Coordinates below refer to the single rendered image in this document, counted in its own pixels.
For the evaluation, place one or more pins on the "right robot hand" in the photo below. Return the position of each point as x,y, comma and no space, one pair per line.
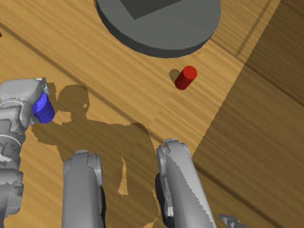
231,221

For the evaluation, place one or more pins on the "left robot arm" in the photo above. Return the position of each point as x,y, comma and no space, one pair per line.
15,116

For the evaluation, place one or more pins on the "right robot foot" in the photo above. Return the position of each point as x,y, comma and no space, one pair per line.
167,220

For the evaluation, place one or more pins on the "left robot hand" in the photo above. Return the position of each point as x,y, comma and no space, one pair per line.
26,89

